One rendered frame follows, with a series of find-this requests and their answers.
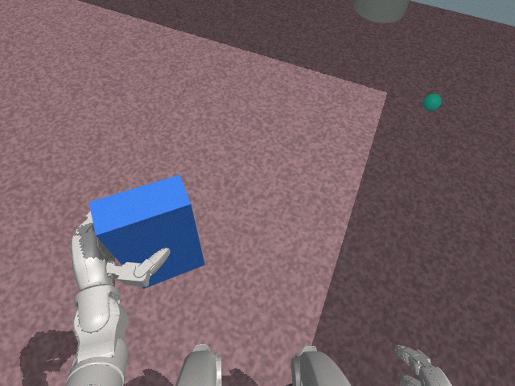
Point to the right robot hand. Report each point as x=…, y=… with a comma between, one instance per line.
x=421, y=365

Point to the left robot arm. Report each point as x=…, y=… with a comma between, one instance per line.
x=99, y=325

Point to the left robot hand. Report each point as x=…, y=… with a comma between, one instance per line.
x=94, y=264

